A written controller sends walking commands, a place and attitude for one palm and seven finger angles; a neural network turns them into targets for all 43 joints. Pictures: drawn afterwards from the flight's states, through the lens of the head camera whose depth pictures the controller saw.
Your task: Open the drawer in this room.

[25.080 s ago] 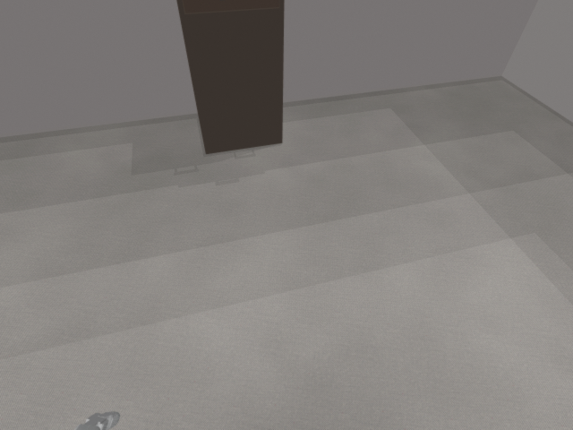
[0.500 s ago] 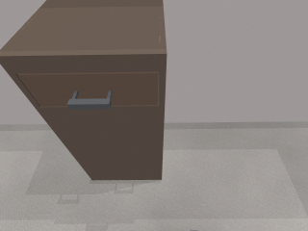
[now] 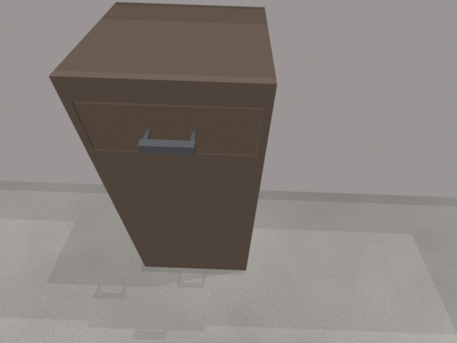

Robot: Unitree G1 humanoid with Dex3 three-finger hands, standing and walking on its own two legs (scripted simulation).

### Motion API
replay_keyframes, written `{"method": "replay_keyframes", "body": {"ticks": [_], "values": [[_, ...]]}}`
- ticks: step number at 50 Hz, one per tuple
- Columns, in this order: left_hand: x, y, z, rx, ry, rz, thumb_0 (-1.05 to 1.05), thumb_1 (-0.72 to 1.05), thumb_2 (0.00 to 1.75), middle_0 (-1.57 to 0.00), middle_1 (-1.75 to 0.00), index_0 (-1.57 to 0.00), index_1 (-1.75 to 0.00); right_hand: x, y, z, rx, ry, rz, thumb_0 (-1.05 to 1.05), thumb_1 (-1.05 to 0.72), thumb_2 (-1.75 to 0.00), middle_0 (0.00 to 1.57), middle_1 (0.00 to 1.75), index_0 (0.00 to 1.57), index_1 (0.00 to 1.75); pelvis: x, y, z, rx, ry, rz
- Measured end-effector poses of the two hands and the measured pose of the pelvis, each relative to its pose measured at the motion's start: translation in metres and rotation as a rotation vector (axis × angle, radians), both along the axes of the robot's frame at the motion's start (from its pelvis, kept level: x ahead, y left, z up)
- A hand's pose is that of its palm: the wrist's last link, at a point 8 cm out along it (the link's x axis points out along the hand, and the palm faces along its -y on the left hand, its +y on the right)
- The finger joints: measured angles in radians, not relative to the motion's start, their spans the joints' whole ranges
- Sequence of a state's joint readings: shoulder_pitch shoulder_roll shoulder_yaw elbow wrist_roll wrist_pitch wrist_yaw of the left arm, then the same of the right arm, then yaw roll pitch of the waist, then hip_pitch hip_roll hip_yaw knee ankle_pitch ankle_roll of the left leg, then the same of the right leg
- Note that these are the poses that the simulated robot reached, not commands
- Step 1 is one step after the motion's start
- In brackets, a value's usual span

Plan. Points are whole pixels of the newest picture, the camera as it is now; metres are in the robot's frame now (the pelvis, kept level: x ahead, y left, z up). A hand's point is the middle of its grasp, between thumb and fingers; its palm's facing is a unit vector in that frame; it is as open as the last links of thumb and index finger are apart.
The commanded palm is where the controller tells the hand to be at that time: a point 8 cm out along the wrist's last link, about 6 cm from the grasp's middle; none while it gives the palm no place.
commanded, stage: come to a stop and stand still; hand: left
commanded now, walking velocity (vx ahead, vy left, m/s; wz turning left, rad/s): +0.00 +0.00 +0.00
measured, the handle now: (169, 140) +0.52 +0.18 +0.05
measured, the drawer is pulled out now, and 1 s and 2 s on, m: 0.00 0.00 0.00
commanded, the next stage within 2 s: look again from close up in 0.50 s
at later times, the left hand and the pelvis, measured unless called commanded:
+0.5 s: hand out of the picture -0.06 +0.14 -0.17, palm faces +0.04 -0.99 -0.15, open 7.3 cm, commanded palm none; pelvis -0.03 +0.00 +0.01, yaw +0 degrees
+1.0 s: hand out of the picture -0.01 +0.17 -0.18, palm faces +0.05 -0.98 -0.17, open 7.3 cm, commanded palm none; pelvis -0.01 +0.01 +0.00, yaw +1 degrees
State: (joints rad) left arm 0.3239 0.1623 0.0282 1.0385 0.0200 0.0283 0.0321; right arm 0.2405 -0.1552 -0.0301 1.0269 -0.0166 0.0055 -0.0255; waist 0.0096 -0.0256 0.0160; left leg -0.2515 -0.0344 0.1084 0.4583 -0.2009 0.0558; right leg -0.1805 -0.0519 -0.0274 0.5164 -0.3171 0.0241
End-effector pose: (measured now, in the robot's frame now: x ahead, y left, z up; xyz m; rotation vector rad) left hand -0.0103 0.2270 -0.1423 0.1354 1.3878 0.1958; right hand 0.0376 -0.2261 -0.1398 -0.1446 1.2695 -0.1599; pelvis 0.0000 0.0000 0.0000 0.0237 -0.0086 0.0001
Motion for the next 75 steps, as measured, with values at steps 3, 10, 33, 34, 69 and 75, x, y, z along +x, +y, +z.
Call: {"method": "replay_keyframes", "body": {"ticks": [3, 10, 33, 34, 69, 75], "values": [[-0.019, -0.007, 0.006, 0.001, 0.045, -0.006, 0.00, 0.91, 0.90, -0.19, -0.30, -0.20, -0.30, -0.014, -0.001, -0.004, 0.015, 0.024, -0.024, 0.01, -0.94, -0.89, 0.20, 0.30, 0.21, 0.30, -0.006, 0.001, 0.003, -0.020, -0.012, -0.002], [-0.042, -0.022, 0.004, -0.035, 0.063, -0.018, 0.00, 0.91, 0.90, -0.19, -0.30, -0.20, -0.30, -0.052, 0.004, -0.004, 0.036, 0.095, -0.041, 0.01, -0.93, -0.89, 0.20, 0.30, 0.20, 0.30, -0.016, -0.001, 0.006, -0.023, -0.037, -0.007], [-0.064, -0.030, 0.001, -0.047, 0.090, -0.017, 0.00, 0.91, 0.90, -0.20, -0.30, -0.20, -0.30, -0.104, 0.027, -0.008, 0.089, 0.213, -0.052, 0.01, -0.91, -0.89, 0.20, 0.30, 0.20, 0.29, -0.025, -0.001, 0.002, -0.039, -0.008, 0.004], [-0.064, -0.029, -0.001, -0.047, 0.089, -0.019, 0.00, 0.91, 0.90, -0.20, -0.30, -0.20, -0.30, -0.098, 0.026, -0.008, 0.085, 0.194, -0.043, 0.01, -0.91, -0.89, 0.20, 0.30, 0.20, 0.29, -0.025, -0.001, 0.001, -0.043, -0.009, 0.008], [0.142, 0.020, 0.172, 0.657, -0.936, -0.529, 0.02, 0.84, 0.86, -0.20, -0.36, -0.21, -0.36, 0.052, 0.015, 0.025, -0.014, -0.578, 0.118, 0.01, -0.92, -0.89, 0.20, 0.30, 0.20, 0.30, -0.043, 0.023, -0.019, -0.008, 0.006, 0.056], [0.157, -0.016, 0.171, 0.914, -0.985, -0.838, 0.01, 0.72, 0.81, -0.20, -0.43, -0.21, -0.43, 0.102, 0.014, 0.041, 0.019, -0.650, 0.150, 0.01, -0.91, -0.89, 0.20, 0.30, 0.21, 0.30, -0.048, 0.016, -0.027, 0.007, 0.037, -0.008]]}}
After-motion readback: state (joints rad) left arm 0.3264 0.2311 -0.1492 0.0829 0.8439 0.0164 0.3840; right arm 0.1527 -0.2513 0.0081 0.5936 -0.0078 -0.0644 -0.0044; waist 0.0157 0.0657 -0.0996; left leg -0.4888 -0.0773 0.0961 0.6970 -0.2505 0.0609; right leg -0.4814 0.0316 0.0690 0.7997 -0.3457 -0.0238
